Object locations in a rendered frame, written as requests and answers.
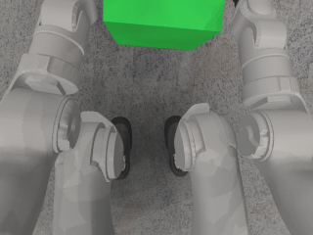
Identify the carton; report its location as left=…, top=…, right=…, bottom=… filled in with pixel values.
left=103, top=0, right=225, bottom=51

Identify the left robot forearm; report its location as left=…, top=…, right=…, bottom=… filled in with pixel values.
left=0, top=0, right=98, bottom=106

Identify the robot right shin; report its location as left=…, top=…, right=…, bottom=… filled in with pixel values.
left=173, top=103, right=238, bottom=171

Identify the right robot thigh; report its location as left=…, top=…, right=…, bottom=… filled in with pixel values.
left=175, top=112, right=250, bottom=235

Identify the left robot upper arm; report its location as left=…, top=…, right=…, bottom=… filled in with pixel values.
left=0, top=87, right=81, bottom=235

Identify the right robot forearm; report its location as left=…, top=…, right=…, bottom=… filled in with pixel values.
left=230, top=0, right=313, bottom=120

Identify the right robot upper arm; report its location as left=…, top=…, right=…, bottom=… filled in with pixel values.
left=236, top=109, right=313, bottom=235

